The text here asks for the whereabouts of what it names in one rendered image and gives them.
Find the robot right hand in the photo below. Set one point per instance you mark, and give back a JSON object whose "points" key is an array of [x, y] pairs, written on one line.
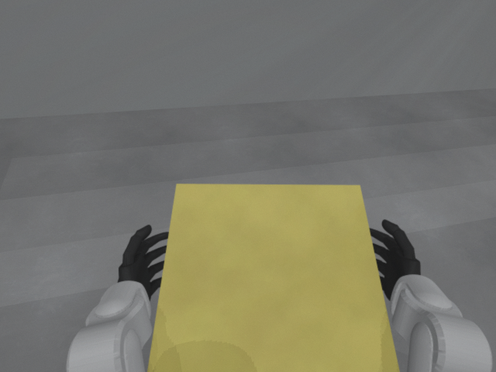
{"points": [[400, 256]]}

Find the robot left hand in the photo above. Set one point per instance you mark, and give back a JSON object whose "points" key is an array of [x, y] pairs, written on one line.
{"points": [[135, 263]]}

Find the right robot forearm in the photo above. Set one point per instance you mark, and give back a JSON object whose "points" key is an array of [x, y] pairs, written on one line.
{"points": [[438, 337]]}

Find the carton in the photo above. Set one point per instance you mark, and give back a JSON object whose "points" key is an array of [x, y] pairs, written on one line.
{"points": [[270, 278]]}

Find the left robot forearm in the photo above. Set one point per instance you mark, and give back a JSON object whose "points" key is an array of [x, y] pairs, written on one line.
{"points": [[115, 333]]}

